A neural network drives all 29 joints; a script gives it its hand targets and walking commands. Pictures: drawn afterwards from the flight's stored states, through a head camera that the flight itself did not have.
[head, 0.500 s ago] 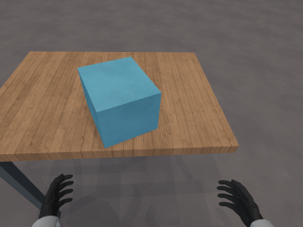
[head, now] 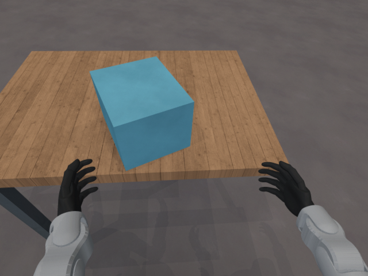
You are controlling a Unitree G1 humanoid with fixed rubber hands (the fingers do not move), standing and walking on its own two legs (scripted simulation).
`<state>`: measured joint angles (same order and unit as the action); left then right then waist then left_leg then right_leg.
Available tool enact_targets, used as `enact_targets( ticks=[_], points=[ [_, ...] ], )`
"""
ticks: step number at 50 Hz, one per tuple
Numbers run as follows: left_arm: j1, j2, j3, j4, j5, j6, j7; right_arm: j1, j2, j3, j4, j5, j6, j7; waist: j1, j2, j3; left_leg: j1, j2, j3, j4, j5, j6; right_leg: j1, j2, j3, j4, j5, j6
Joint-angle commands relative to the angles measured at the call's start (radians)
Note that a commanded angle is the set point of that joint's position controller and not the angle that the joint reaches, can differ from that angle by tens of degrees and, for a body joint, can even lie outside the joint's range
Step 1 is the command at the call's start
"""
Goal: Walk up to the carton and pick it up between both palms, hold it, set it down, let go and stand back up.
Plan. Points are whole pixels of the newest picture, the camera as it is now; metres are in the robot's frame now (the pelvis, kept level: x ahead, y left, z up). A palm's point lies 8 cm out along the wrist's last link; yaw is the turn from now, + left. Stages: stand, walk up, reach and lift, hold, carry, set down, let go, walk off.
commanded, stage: reach and lift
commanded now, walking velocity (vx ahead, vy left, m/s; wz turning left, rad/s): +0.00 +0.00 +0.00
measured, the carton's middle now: (142, 110) +0.49 +0.16 +0.07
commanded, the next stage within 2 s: none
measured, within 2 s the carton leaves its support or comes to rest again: neither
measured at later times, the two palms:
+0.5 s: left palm (69, 174) +0.25 +0.24 +0.12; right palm (279, 163) +0.35 -0.16 +0.09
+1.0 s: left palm (60, 152) +0.28 +0.26 +0.14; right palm (263, 133) +0.39 -0.13 +0.13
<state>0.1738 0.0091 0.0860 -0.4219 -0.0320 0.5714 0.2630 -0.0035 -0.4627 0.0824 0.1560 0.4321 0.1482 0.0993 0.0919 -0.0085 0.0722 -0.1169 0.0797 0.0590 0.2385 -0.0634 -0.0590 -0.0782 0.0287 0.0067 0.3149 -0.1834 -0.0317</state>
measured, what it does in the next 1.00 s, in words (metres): stands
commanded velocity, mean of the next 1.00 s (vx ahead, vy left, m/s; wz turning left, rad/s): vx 0.00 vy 0.00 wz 0.00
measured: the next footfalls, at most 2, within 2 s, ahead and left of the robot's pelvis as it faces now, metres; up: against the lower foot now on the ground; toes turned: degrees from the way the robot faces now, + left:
none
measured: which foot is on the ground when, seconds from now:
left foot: down 0.00-1.00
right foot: down 0.00-1.00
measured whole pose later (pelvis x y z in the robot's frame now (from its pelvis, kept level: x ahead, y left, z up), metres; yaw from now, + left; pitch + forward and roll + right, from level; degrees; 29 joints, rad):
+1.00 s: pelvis -0.02 -0.01 +0.00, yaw +0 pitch +1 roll +0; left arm -0.42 0.10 0.25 -0.14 -0.10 0.85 0.25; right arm -0.61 -0.45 0.20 0.42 0.51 0.38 -0.03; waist 0.15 0.01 0.02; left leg -0.25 0.08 0.02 0.29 -0.06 -0.07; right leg -0.21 0.04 0.00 0.37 -0.18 -0.04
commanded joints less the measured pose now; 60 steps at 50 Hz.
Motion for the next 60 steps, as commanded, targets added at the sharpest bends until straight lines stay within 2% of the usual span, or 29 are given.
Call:
enact_targets(
  ticks=[1,9,13,18,30,46,54,60],
  points=[
    [-0.158,0.036,0.028,-0.195,0.007,-0.027,0.0,-0.215,-0.138,-0.06,-0.184,0.018,-0.045,-0.022,-0.001,-0.042,-0.218,0.26,-0.079,-0.006,0.061,0.219,0.054,-0.174,0.028,0.027,-0.1,0.05,-0.02],
    [-0.266,0.076,0.094,-0.175,-0.015,0.065,-0.026,-0.342,-0.112,-0.015,-0.219,0.034,0.021,-0.101,0.012,-0.061,-0.244,0.206,-0.092,0.006,0.052,0.192,0.069,-0.108,0.008,0.06,-0.073,0.137,0.008],
    [-0.325,0.097,0.121,-0.177,-0.031,0.117,-0.035,-0.408,-0.114,-0.005,-0.224,0.047,0.062,-0.134,0.015,-0.053,-0.285,0.201,-0.091,0.002,0.059,0.225,0.062,-0.082,0.012,0.06,-0.055,0.19,0.014],
    [-0.39,0.112,0.141,-0.173,-0.044,0.164,-0.038,-0.481,-0.133,0.002,-0.202,0.066,0.099,-0.153,0.013,-0.032,-0.333,0.216,-0.088,-0.008,0.073,0.281,0.046,-0.082,0.023,0.051,-0.045,0.224,0.01],
    [-0.589,0.135,0.159,-0.073,-0.056,0.219,-0.023,-0.695,-0.148,0.01,-0.075,0.088,0.154,-0.136,0.029,-0.019,-0.399,0.188,-0.079,-0.021,0.08,0.255,0.034,-0.114,0.035,0.042,-0.045,0.129,0.001],
    [-0.871,0.19,0.17,0.118,-0.066,0.241,-0.016,-0.984,-0.13,0.024,0.111,0.079,0.192,-0.126,0.066,-0.015,-0.456,0.082,-0.082,-0.013,0.078,0.114,0.04,-0.102,0.021,0.042,-0.026,0.027,0.017],
    [-0.985,0.207,0.166,0.196,-0.07,0.244,-0.017,-1.107,-0.135,0.028,0.218,0.077,0.201,-0.123,0.074,-0.003,-0.494,0.085,-0.08,-0.017,0.096,0.14,0.029,-0.099,0.028,0.028,-0.02,0.036,0.017],
    [-1.042,0.213,0.166,0.237,-0.067,0.245,-0.02,-1.183,-0.141,0.041,0.28,0.084,0.198,-0.119,0.083,0.0,-0.527,0.104,-0.079,-0.022,0.116,0.205,0.019,-0.087,0.037,0.016,-0.018,0.079,0.019]
  ],
)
